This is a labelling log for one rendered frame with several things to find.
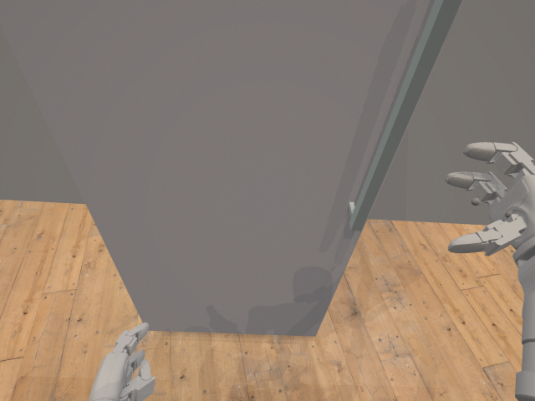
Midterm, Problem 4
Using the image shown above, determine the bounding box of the fridge door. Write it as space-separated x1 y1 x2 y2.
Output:
0 0 464 337

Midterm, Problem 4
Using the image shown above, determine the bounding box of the handle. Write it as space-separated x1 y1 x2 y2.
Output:
348 0 462 231

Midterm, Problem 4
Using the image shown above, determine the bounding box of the robot right forearm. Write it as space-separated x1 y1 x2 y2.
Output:
512 236 535 401

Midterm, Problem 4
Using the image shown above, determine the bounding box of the left robot hand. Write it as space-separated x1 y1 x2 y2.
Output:
89 322 155 401

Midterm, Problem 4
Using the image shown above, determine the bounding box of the right robot hand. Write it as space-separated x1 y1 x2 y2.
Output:
445 142 535 256

